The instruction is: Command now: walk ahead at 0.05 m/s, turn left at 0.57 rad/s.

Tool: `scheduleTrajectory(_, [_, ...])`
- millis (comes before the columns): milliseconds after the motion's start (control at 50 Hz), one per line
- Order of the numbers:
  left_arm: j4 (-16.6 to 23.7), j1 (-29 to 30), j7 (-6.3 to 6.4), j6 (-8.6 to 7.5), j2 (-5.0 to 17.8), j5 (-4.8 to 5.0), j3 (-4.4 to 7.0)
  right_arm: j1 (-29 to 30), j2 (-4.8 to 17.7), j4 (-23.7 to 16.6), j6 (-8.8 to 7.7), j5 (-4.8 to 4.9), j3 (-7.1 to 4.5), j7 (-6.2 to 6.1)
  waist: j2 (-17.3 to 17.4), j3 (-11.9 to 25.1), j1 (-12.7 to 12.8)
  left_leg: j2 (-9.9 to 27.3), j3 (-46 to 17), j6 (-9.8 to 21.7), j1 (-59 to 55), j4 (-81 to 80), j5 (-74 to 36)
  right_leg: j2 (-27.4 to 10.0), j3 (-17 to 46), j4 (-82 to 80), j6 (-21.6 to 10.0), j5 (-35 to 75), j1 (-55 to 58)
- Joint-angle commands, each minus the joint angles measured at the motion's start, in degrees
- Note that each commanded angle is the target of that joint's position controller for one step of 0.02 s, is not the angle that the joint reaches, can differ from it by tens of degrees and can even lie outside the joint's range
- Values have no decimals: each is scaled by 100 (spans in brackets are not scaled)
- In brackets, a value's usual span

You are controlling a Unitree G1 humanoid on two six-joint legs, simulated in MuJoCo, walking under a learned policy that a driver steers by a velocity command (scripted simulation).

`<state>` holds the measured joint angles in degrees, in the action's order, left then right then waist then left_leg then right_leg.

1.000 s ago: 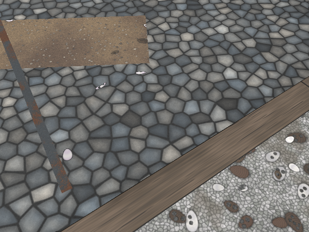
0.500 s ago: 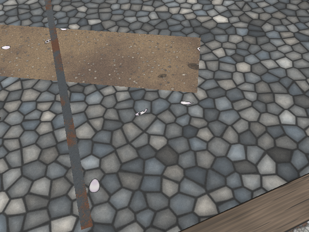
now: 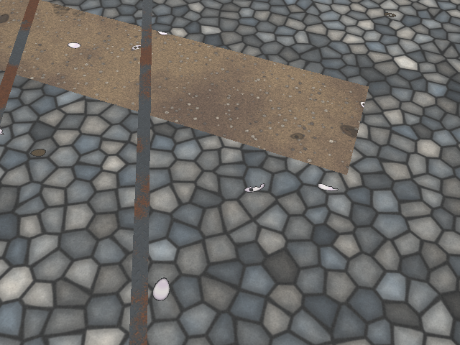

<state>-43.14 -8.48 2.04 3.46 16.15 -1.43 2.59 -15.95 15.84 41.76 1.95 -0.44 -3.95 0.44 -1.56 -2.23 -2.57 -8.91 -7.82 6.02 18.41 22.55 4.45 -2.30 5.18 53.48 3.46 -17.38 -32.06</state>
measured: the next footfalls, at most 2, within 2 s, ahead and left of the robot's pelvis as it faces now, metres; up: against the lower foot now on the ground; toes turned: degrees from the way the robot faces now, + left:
right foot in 0.20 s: +0.09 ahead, -0.14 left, +0.00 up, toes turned +15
left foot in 0.64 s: -0.01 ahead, +0.05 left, +0.00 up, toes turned +13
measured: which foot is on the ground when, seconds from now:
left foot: down 0.00-0.20, up 0.22-0.62, down 0.64-1.00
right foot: up 0.00-0.18, down 0.20-1.00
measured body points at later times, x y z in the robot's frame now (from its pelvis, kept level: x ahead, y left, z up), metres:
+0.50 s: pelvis +0.01 -0.06 +0.01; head +0.05 -0.08 +0.45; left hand +0.07 +0.23 -0.08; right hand +0.20 -0.31 -0.12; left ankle -0.05 +0.07 -0.68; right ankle +0.05 -0.15 -0.74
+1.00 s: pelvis +0.00 -0.04 +0.00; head +0.00 -0.04 +0.45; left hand -0.01 +0.23 -0.13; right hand +0.19 -0.24 -0.12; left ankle -0.05 +0.05 -0.74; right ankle +0.05 -0.15 -0.74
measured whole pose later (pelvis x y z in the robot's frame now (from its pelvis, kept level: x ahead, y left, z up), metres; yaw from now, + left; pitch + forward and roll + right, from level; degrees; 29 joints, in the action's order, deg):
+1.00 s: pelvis +0.00 -0.04 +0.00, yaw +17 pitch -1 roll +0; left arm -49.3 -14.7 0.4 1.1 14.5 -0.5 0.6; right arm -10.3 13.6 48.2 0.7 -0.4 0.7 -1.0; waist 0.0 -1.2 1.5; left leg -3.4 -3.5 2.4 7.5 23.5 14.3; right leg -0.4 -1.9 22.9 0.0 -11.0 -10.5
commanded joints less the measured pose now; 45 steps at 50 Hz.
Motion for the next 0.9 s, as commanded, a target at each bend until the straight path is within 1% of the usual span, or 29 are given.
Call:
scheduleTrajectory(20, [446,140,21,-97,486,33,102,-177,936,-384,-1,-29,-267,-27,847,474,-46,1535,-2010,627,-860,-783,1139,163,-5,-410,-52,-164,-187])
scheduleTrajectory(120, [562,25,44,-232,529,154,45,15,1033,-511,56,-76,-313,23,979,539,13,1467,-2415,615,-751,-527,254,529,-22,-1446,-288,-546,773])
scheduleTrajectory(160, [510,-347,77,-285,527,172,30,199,1047,-560,70,-45,-320,47,949,542,212,1348,-2529,416,-493,-404,62,620,-66,-2358,-407,-302,1516])
scheduleTrajectory(180, [469,-610,111,-320,525,151,27,311,1002,-581,73,17,-304,35,847,527,398,1157,-2476,168,-164,-268,474,556,-73,-3214,-465,230,2136])
scheduleTrajectory(200, [505,-616,160,-347,851,89,100,203,786,-607,44,90,-243,7,342,572,333,753,-2099,-189,414,189,1540,-123,499,-3817,-630,184,2777])
scheduleTrajectory(220, [720,-344,174,-308,1379,20,181,-88,400,-683,7,160,-161,-10,-912,667,132,-111,-840,-550,1156,1632,2546,-1640,2070,-4218,-1149,-13,3161])
scheduleTrajectory(240, [779,-78,124,-267,1464,-46,218,29,915,-631,-8,-49,-280,-46,-698,286,193,-244,-190,-633,1530,2734,2788,-2022,2385,-4154,-1634,949,2310])
scheduleTrajectory(260, [775,-97,81,-276,1095,-4,139,59,1072,-585,0,-111,-333,-24,-418,310,97,81,-189,-687,1214,3392,2546,-1849,1933,-3956,-1735,1743,2105])
scheduleTrajectory(280, [804,138,28,-290,782,41,53,-75,1044,-476,38,-94,-338,17,-305,245,-59,144,-154,-708,1095,3733,2205,-1412,1267,-3847,-1556,2104,2001])
scheduleTrajectory(300, [863,298,9,-292,691,29,21,-199,1010,-391,97,-69,-334,61,-465,259,-129,143,-63,-744,1072,4068,1962,-1084,776,-3766,-1400,2293,2058])
scheduleTrajectory(320, [905,299,17,-288,667,16,13,-330,1002,-315,151,-41,-327,91,-735,314,-118,161,64,-790,1139,4374,1897,-954,497,-3701,-1361,2562,2182])
scheduleTrajectory(340, [907,184,4,-293,615,13,0,-349,999,-275,174,-40,-313,89,-705,358,-29,185,106,-837,1110,4420,1914,-921,354,-3628,-1391,2962,2255])
scheduleTrajectory(400, [737,-329,-18,-302,691,51,47,115,815,-398,208,6,-213,77,-645,409,280,242,141,-930,1315,4017,1950,-996,350,-3482,-1518,3228,2877])
scheduleTrajectory(440, [651,-479,-30,-311,728,62,71,233,725,-405,231,21,-158,65,-705,444,372,278,91,-946,1243,3500,2013,-1053,383,-3416,-1553,3178,3118])
scheduleTrajectory(540, [517,-437,-138,-291,826,33,110,379,506,-386,251,55,16,13,-915,468,415,457,600,-788,36,1768,2314,-1018,286,-3284,-1581,2897,2647])
scheduleTrajectory(580, [422,-469,-168,-245,867,49,126,263,468,-325,216,73,63,-22,-905,485,328,477,764,-667,-393,914,1957,-993,316,-3107,-1546,3065,2551])
scheduleTrajectory(600, [380,-427,-171,-216,856,89,122,92,408,-239,175,54,99,-42,-796,484,182,489,833,-581,-812,53,1330,-914,234,-2941,-1408,3059,2404])
scheduleTrajectory(620, [325,-506,-168,-217,793,104,108,51,457,-199,111,-9,126,-63,-633,491,137,672,588,-489,-1344,-696,472,-861,179,-2816,-1122,2762,2067])
scheduleTrajectory(640, [380,-648,-194,-248,566,101,54,85,756,-252,27,-112,110,-93,2,695,264,1471,-398,-327,-1937,-930,325,-610,-32,-2425,-762,1860,1558])
scheduleTrajectory(660, [496,-716,-208,-274,150,151,-77,565,1194,-338,-2,-65,33,-101,1120,427,581,2278,-1185,92,-1405,-630,-1077,115,-578,-2568,-480,199,1311])
scheduleTrajectory(680, [358,-567,-156,-206,325,97,-67,655,818,-301,-45,-14,109,-86,1107,415,339,2296,-1056,331,-898,-477,-951,50,-518,-2561,-430,-403,1870])
scheduleTrajectory(700, [328,-509,-160,-176,395,105,-41,811,622,-310,-79,-23,192,-75,1035,301,398,2062,-871,241,-791,-502,-584,113,-506,-2694,-431,-137,1970])
scheduleTrajectory(720, [270,-460,-179,-182,406,103,-40,889,560,-271,-85,-40,221,-94,1033,227,385,1815,-688,71,-714,-501,-176,108,-485,-2902,-420,285,2114])
scheduleTrajectory(740, [249,-447,-196,-198,469,78,-20,837,574,-209,-99,-25,230,-133,1146,177,372,1623,-577,-73,-670,-484,-46,62,-455,-3001,-411,678,2214])
scheduleTrajectory(760, [211,-523,-208,-229,494,50,-31,752,566,-145,-116,2,237,-158,1121,227,369,1518,-505,-150,-648,-481,61,-30,-381,-3112,-399,925,2340])
scheduleTrajectory(780, [155,-547,-222,-257,478,54,-55,719,529,-101,-113,5,257,-154,996,227,365,1438,-484,-200,-639,-525,266,-82,-361,-3131,-407,984,2340])
scheduleTrajectory(800, [48,-634,-215,-276,514,66,-44,618,527,-61,-113,10,253,-151,647,139,310,1405,-439,-201,-647,-546,453,-95,-317,-3142,-414,975,2280])
scheduleTrajectory(820, [-13,-638,-208,-287,458,69,-60,591,528,7,-118,5,260,-155,484,66,317,1390,-425,-192,-647,-509,453,-118,-290,-3193,-414,1015,2274])
scheduleTrajectory(900, [-202,-648,-164,-300,411,84,-76,563,506,208,-159,5,279,-164,254,91,321,1313,-327,-188,-688,-424,235,-169,-211,-3287,-427,1137,2328])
